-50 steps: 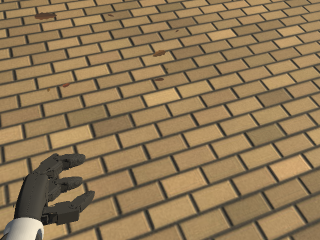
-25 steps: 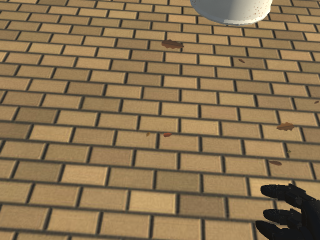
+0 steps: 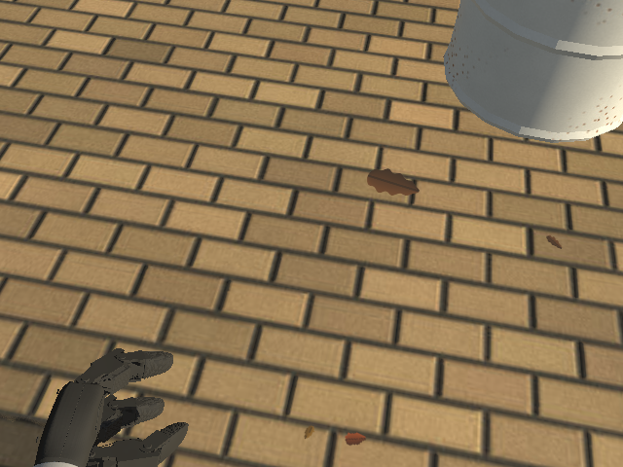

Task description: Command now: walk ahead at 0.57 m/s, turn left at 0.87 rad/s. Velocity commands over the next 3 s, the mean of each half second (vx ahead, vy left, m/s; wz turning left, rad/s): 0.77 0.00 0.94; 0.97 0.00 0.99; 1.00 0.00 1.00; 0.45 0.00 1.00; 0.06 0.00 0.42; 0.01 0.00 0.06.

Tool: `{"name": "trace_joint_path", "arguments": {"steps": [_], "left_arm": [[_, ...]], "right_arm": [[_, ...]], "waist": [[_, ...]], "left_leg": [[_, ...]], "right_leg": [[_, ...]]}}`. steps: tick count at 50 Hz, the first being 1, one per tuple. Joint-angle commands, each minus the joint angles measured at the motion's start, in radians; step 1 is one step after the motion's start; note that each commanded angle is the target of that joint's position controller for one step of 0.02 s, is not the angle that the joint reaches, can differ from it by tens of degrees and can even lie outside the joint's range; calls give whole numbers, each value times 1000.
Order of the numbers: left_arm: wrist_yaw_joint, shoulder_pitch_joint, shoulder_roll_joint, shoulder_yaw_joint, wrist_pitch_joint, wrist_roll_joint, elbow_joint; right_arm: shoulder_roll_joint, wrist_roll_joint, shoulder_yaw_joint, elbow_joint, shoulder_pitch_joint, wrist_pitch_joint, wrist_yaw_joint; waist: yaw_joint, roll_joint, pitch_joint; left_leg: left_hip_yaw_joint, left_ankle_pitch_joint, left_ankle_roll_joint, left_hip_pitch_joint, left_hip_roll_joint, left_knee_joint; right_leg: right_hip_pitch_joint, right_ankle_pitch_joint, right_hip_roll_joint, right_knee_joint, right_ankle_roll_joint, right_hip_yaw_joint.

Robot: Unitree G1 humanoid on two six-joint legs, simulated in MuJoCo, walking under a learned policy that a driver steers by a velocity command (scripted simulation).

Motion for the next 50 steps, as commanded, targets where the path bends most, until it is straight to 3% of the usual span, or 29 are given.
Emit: {"name": "trace_joint_path", "arguments": {"steps": [1, 2, 3, 5, 7, 11, 15, 17, 18, 19, 20, 21, 22, 23, 25, 27, 31, 34, 39, 40, 41, 42, 43, 44, 45, 46, 47, 48, 50], "left_arm": [[18, 311, 121, 58, 37, 12, 3], [24, 275, 111, 58, 46, 2, 30], [29, 266, 104, 57, 40, 9, 53], [26, 207, 101, 63, 34, -7, 80], [25, 172, 135, 79, 23, -22, 97], [23, 151, 191, 103, 21, -36, 120], [10, 215, 246, 121, 40, -43, 150], [10, 211, 291, 132, 54, -47, 151], [11, 211, 306, 135, 66, -52, 149], [14, 185, 304, 131, 77, -56, 139], [22, 168, 231, 105, 71, -37, 118], [14, 240, 44, 46, 35, -19, 50], [12, 138, 156, 50, -11, -56, 1], [11, 39, 221, 67, -39, -86, -17], [17, 96, 171, 55, -54, -35, 23], [7, 144, 179, 65, -27, -18, 54], [5, -38, 115, 50, -6, -3, -1], [-9, -132, 65, 39, -9, -20, -52], [-9, -115, 147, 77, -19, -59, -76], [-4, -44, 171, 92, -21, -61, -64], [9, 133, 208, 119, -18, -67, -29], [25, 394, 226, 124, -5, -64, 8], [20, 505, 305, 131, 1, -16, 41], [-5, 456, 267, 121, -5, -10, 35], [3, 367, 162, 102, 3, -20, 7], [11, 346, 142, 97, 17, -17, 28], [15, 337, 146, 98, 25, -3, 54], [20, 323, 128, 90, 23, 9, 75], [18, 302, 75, 75, 14, -6, 112]], "right_arm": [[-179, 11, -33, -153, -69, -3, -10], [-178, -3, -41, -169, -133, 3, -11], [-137, 4, -40, -181, -113, 12, -2], [-49, 30, -21, -216, -141, 41, 15], [-37, 17, -15, -255, -216, 48, 26], [-81, 9, -27, -245, -250, 40, 55], [-116, 14, -28, -276, -376, 43, 70], [-159, 19, -45, -272, -335, 45, 66], [-197, 26, -65, -249, -239, 46, 61], [-245, 30, -97, -192, -45, 45, 56], [-323, 34, -138, -101, 187, 50, 43], [-429, 32, -137, -126, 77, 38, 39], [-354, 16, -109, -205, 25, -3, 57], [-288, 2, -90, -206, 5, -33, 62], [-244, -8, -72, -202, -80, -53, 57], [-195, -22, -51, -222, -155, -53, 40], [-172, -4, -44, -193, -105, -51, -3], [-178, 1, -52, -159, -55, -42, -10], [-159, 17, -61, -118, -26, -32, -23], [-163, 13, -64, -118, -32, -23, -24], [-161, -9, -60, -127, -56, -16, -15], [-128, -40, -40, -160, -108, -13, -2], [44, -8, 0, -194, 79, -24, 5], [-33, 61, 12, -199, 100, -31, 1], [-123, 54, -6, -192, -34, -26, -3], [-156, 25, -14, -202, -132, -25, 0], [-149, -2, -17, -221, -205, -27, 5], [-134, 0, -21, -233, -226, -22, 13], [-88, 26, -15, -247, -234, 1, 21]], "waist": [[210, -168, -366], [186, -97, -238], [138, -112, -201], [98, -141, -126], [100, -103, -69], [92, -59, -50], [124, -34, 40], [74, -72, 10], [13, -92, -41], [-99, -78, -126], [-180, 64, -154], [12, 413, -172], [-22, 260, -284], [-26, 129, -155], [74, -5, -94], [131, 14, -51], [79, -4, 40], [28, 37, 47], [47, 103, 34], [86, 123, -7], [184, 130, -124], [317, 128, -321], [201, -332, -524], [180, -535, -521], [224, -372, -334], [229, -194, -230], [214, -86, -156], [183, -74, -104], [148, -103, -51]], "left_leg": [[88, 28, -56, -620, 101, 401], [117, 43, -61, -621, 126, 332], [111, 84, -44, -569, 176, 267], [133, 98, -23, -496, 241, 128], [142, 176, -10, -492, 271, -6], [188, 475, 31, -459, 244, -196], [266, 455, 79, -496, 217, -303], [352, 348, 113, -362, 140, -307], [397, 283, 131, -231, 82, -290], [427, 296, 166, 33, 20, -335], [283, 283, 226, 379, 18, -386], [-315, -96, 402, 501, 212, -655], [-686, -351, 443, 493, 332, -881], [-677, -284, 395, 406, 365, -936], [-475, -45, 334, 159, 300, -874], [-330, 47, 313, 1, 217, -879], [-163, 284, 282, -143, 125, -913], [-128, 268, 223, -227, 100, -904], [-233, 355, 181, -43, 160, -783], [-238, 502, 168, -4, 164, -711], [-204, 694, 137, 6, 124, -525], [-162, 687, 102, -162, 91, -217], [-67, 7, 48, -515, -51, 203], [-21, 42, 43, -671, 32, 375], [34, 141, 36, -719, 85, 401], [71, 181, 36, -692, 117, 371], [82, 193, 41, -651, 153, 315], [73, 212, 48, -606, 193, 267], [85, 191, 58, -596, 236, 217]], "right_leg": [[888, 573, -403, -151, -232, 399], [729, 649, -341, -170, -211, 275], [615, 528, -315, -217, -191, 210], [441, 163, -331, -377, -206, 159], [381, 51, -358, -469, -224, 112], [466, 38, -291, -499, -171, -92], [594, 103, -284, -480, -124, -212], [611, 522, -272, -354, -104, -270], [597, 730, -263, -201, -97, -292], [487, 832, -241, 57, -80, -314], [155, 390, -175, 461, -34, -280], [-244, -485, 28, 826, 5, -152], [-346, -438, 37, 872, -28, 91], [-405, -358, 10, 831, -48, 95], [-228, -252, -66, 629, -52, 130], [-99, -181, -83, 494, -20, 145], [-31, 63, -20, 146, 54, 75], [102, 233, 29, -39, 65, 48], [158, 171, 13, -146, 44, 113], [227, 110, 18, -134, 31, 96], [412, 57, 22, -111, 9, 69], [778, -59, -76, 11, -15, 134], [1152, -505, -341, -161, -158, 674], [1130, -840, -431, -344, -207, 1027], [979, -804, -379, -370, -177, 851], [841, -590, -338, -360, -155, 658], [713, -385, -306, -353, -148, 518], [612, -255, -281, -364, -150, 411], [537, -156, -262, -400, -149, 275]]}}
Next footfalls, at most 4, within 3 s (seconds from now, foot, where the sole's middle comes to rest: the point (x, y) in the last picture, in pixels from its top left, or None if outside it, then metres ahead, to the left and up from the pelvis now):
0.40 left None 0.40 0.18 -0.74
0.84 right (169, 280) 0.87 0.26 -0.74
1.30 left None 0.84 0.75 -0.74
1.72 right None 1.02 1.17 -0.74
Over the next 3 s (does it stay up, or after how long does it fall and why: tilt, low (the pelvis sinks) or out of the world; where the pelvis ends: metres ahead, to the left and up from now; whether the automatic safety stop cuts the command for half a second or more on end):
stays up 0.89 1.10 0.03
